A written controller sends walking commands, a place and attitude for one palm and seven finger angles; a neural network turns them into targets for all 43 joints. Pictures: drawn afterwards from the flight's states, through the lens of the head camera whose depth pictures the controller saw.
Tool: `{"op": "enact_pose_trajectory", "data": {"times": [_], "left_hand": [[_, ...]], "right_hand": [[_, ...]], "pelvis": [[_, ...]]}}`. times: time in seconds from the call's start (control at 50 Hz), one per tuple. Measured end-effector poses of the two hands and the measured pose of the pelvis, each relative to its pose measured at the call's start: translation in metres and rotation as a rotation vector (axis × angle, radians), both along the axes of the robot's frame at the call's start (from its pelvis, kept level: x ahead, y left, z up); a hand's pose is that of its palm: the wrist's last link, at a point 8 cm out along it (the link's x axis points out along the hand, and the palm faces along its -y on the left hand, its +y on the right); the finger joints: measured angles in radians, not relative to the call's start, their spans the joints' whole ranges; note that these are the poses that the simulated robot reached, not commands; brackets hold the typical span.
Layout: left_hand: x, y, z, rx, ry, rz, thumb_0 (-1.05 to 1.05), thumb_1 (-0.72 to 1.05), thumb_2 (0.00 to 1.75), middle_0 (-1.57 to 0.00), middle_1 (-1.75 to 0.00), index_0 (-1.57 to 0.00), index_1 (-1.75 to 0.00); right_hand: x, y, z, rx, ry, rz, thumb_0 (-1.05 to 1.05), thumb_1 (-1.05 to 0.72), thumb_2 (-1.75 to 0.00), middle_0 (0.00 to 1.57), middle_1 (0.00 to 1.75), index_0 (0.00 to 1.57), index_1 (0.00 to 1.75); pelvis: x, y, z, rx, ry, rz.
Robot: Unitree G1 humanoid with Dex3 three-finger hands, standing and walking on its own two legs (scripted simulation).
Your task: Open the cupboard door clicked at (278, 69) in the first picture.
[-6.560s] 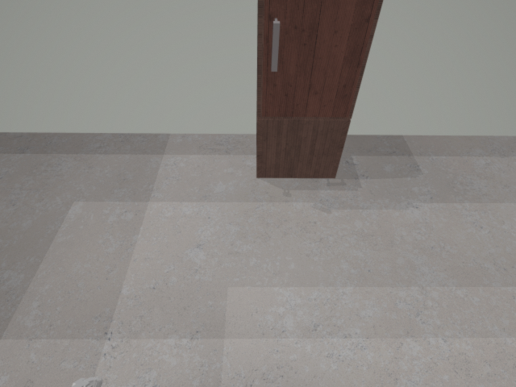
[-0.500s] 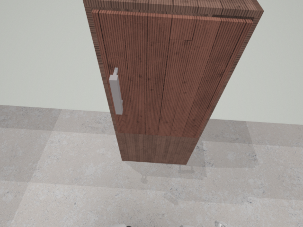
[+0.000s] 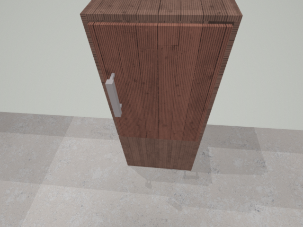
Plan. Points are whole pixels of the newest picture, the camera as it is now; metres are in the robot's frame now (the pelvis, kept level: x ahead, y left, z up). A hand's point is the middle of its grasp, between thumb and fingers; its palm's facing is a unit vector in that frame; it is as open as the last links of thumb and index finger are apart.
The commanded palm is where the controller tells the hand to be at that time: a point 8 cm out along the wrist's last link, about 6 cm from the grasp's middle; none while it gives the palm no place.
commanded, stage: come to a stop and stand still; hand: left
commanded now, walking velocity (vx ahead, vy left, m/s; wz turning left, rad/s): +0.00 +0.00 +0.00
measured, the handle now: (115, 95) +0.56 +0.19 -0.02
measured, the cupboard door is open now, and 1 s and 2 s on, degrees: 0 0 0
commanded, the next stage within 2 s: look again from close up in 1.16 s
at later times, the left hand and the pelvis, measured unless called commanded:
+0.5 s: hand out of the picture +0.03 +0.26 -0.17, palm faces +0.01 -0.96 -0.26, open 7.4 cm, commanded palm none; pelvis -0.03 +0.06 -0.01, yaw -1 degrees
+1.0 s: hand out of the picture -0.03 +0.21 -0.18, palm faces +0.00 -0.97 -0.23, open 7.4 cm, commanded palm none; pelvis -0.05 +0.02 -0.01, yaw -1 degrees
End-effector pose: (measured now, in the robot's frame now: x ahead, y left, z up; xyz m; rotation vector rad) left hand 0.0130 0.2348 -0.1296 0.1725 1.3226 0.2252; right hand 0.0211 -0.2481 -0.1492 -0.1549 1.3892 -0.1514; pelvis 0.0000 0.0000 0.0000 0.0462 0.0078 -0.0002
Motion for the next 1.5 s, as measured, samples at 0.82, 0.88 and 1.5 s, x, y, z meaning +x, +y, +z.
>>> {"op": "enact_pose_trajectory", "data": {"times": [0.82, 0.88, 1.5], "left_hand": [[-0.041, 0.043, -0.012, -0.006, -0.002, -0.078, 0.01, 0.91, 0.9, -0.2, -0.3, -0.2, -0.29], [-0.046, 0.036, -0.013, -0.012, 0.011, -0.072, 0.01, 0.91, 0.9, -0.2, -0.3, -0.2, -0.29], [-0.062, 0.007, -0.021, -0.071, 0.051, -0.012, 0.01, 0.91, 0.9, -0.2, -0.3, -0.2, -0.29]], "right_hand": [[-0.068, 0.027, 0.004, -0.041, -0.056, -0.035, 0.0, -0.91, -0.9, 0.2, 0.3, 0.2, 0.29], [-0.074, 0.024, 0.003, -0.036, -0.036, -0.038, 0.0, -0.91, -0.9, 0.2, 0.3, 0.2, 0.29], [-0.073, 0.059, -0.004, 0.042, -0.006, -0.045, 0.0, -0.91, -0.9, 0.2, 0.3, 0.2, 0.29]], "pelvis": [[-0.045, 0.031, -0.008, -0.035, -0.048, -0.015], [-0.046, 0.027, -0.007, -0.035, -0.046, -0.014], [-0.042, 0.023, -0.006, -0.041, -0.038, -0.004]]}}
